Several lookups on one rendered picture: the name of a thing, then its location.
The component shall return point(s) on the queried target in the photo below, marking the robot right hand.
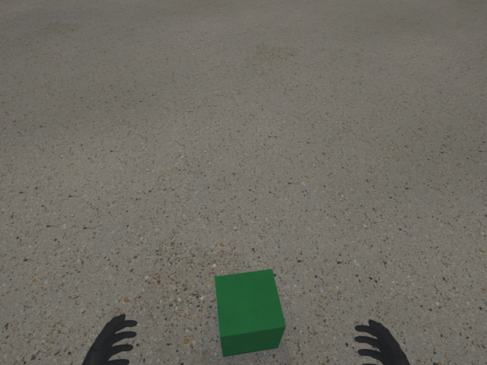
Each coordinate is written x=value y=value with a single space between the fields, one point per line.
x=390 y=352

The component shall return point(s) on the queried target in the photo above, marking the carton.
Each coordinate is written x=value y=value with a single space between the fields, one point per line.
x=249 y=312

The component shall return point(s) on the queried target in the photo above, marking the robot left hand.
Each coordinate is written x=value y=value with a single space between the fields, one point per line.
x=102 y=349

